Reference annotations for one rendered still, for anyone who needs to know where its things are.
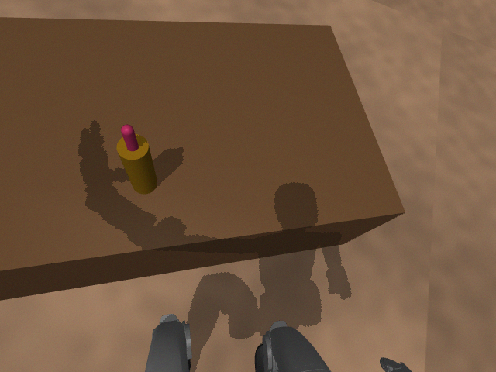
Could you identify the bottle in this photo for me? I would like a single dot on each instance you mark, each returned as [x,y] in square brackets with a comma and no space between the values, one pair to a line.
[134,152]

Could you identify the right robot hand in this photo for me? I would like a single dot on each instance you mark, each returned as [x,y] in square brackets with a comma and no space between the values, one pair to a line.
[392,366]

